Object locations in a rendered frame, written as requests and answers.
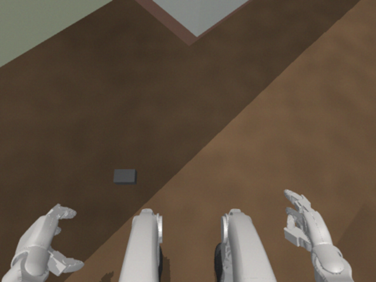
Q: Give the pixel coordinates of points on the left robot hand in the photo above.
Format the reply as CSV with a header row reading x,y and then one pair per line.
x,y
41,233

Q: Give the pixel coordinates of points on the left robot arm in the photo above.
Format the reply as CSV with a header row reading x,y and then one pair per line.
x,y
29,265

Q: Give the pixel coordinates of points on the right robot arm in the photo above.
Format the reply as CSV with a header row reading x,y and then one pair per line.
x,y
329,264

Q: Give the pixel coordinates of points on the right robot hand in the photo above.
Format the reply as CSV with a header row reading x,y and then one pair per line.
x,y
311,229

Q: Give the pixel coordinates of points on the small box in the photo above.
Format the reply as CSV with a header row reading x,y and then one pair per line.
x,y
125,176

